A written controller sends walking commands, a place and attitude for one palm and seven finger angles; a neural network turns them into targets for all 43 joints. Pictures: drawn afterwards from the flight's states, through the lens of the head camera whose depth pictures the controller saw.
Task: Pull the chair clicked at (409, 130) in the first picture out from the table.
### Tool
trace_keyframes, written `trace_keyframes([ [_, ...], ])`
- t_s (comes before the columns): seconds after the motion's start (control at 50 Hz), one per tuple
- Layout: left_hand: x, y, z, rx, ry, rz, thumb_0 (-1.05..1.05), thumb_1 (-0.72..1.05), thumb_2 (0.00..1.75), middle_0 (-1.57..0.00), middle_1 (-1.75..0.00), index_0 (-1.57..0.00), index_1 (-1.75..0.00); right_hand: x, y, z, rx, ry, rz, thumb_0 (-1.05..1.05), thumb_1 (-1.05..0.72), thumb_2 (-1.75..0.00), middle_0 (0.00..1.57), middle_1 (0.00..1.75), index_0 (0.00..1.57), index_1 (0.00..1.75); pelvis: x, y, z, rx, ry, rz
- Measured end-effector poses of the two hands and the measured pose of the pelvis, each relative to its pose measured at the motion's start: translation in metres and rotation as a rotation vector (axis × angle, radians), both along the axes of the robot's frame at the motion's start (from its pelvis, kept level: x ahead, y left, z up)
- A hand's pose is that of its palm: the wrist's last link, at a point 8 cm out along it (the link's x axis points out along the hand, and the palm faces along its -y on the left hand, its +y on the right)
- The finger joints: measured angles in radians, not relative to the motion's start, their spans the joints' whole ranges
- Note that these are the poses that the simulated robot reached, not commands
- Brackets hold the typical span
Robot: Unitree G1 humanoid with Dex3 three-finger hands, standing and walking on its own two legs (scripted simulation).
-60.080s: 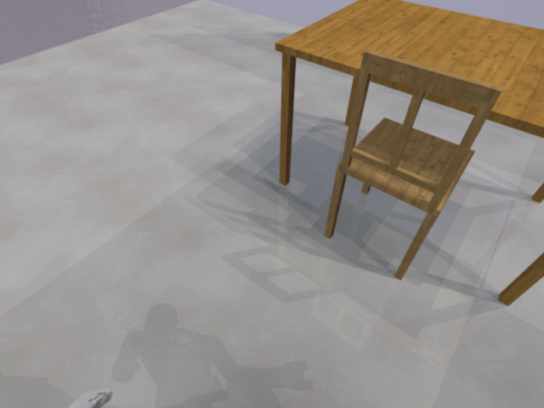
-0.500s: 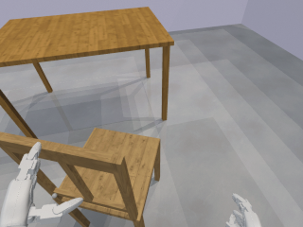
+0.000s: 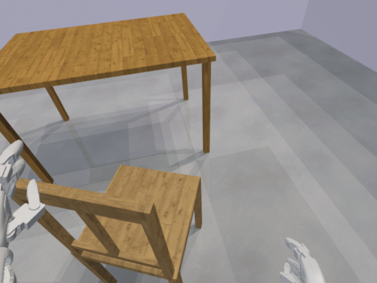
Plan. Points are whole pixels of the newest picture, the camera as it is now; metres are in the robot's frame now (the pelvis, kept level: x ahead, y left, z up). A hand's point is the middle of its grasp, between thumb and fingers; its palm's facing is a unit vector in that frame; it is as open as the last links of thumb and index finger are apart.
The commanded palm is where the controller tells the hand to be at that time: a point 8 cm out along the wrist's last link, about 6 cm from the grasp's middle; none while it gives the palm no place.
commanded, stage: draw the hand back to the body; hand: left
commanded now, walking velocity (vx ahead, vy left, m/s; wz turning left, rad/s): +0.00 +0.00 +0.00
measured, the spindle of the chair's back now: (100, 233) +0.26 +0.28 -0.11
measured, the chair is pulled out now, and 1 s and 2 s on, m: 0.66 0.66 0.66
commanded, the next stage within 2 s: step back with the hand held close in 0.20 s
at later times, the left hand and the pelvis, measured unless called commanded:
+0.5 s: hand (36, 218) +0.17 +0.26 +0.15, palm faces +0.41 -0.79 -0.46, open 7.4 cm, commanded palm +0.12 +0.30 +0.17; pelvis -0.03 +0.00 +0.00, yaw -2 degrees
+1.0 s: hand (7, 257) +0.11 +0.27 +0.15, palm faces +0.40 -0.78 -0.48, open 7.4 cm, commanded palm +0.06 +0.31 +0.17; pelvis -0.08 +0.01 -0.01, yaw -1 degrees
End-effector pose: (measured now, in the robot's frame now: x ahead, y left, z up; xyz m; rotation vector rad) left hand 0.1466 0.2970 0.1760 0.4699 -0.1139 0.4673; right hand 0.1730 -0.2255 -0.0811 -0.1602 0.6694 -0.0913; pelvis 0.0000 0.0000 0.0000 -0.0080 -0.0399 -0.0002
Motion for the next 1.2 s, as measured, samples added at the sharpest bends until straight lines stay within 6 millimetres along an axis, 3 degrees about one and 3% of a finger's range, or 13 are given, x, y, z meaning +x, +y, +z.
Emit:
trace_keyframes([
  [0.12, -0.007, -0.003, -0.014, -0.036, 0.05, -0.012, 0.01, 0.87, 0.89, -0.2, -0.3, -0.21, -0.3, -0.009, -0.006, 0.002, -0.017, 0.018, -0.008, 0.01, -0.91, -0.9, 0.2, 0.3, 0.2, 0.3, -0.004, -0.002, 0.001, -0.001, -0.009, -0.003],
  [0.38, -0.02, -0.001, 0.004, 0.015, -0.024, -0.01, 0.01, 0.88, 0.9, -0.21, -0.31, -0.21, -0.3, -0.021, -0.002, 0.003, -0.004, -0.002, -0.005, 0.01, -0.91, -0.9, 0.2, 0.3, 0.2, 0.3, -0.02, -0.003, 0.002, -0.006, -0.026, -0.007],
  [0.64, -0.019, -0.005, -0.009, 0.083, 0.07, -0.141, 0.01, 0.88, 0.9, -0.21, -0.31, -0.22, -0.3, -0.064, -0.012, -0.003, -0.06, 0.105, -0.086, 0.01, -0.91, -0.9, 0.2, 0.3, 0.2, 0.3, -0.043, 0.008, 0.0, 0.0, 0.032, -0.032],
  [0.78, -0.036, 0.006, 0.005, 0.145, 0.005, -0.141, 0.01, 0.88, 0.9, -0.21, -0.31, -0.22, -0.3, -0.079, -0.009, 0.002, -0.083, 0.102, -0.097, 0.01, -0.91, -0.9, 0.2, 0.3, 0.2, 0.3, -0.057, 0.01, -0.004, 0.0, 0.035, -0.024],
  [1.02, -0.075, 0.01, -0.007, 0.102, -0.043, -0.089, 0.01, 0.88, 0.9, -0.21, -0.31, -0.22, -0.3, -0.095, 0.002, 0.003, -0.097, 0.045, -0.041, 0.01, -0.91, -0.9, 0.2, 0.3, 0.2, 0.3, -0.085, 0.012, -0.011, -0.017, 0.032, -0.011],
  [1.2, -0.081, 0.016, -0.001, 0.12, -0.113, -0.106, 0.01, 0.88, 0.9, -0.21, -0.31, -0.22, -0.3, -0.118, 0.003, 0.002, -0.132, 0.078, -0.042, 0.01, -0.91, -0.9, 0.2, 0.3, 0.2, 0.3, -0.096, 0.016, -0.012, -0.03, 0.041, -0.008],
])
